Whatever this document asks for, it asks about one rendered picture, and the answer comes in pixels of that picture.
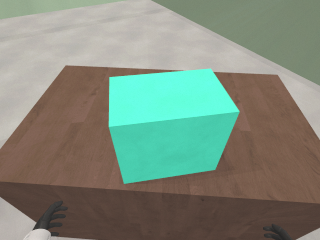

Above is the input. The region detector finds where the left robot forearm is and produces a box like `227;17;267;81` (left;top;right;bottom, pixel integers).
23;228;51;240

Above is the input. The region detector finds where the robot left hand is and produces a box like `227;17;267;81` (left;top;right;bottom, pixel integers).
33;200;68;237

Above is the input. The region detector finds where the carton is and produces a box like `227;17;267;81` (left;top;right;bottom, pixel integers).
108;68;240;184

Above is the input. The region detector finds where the pedestal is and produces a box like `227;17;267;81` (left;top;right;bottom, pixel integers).
0;65;320;240

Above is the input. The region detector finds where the robot right hand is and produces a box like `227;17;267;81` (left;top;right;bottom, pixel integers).
263;223;293;240

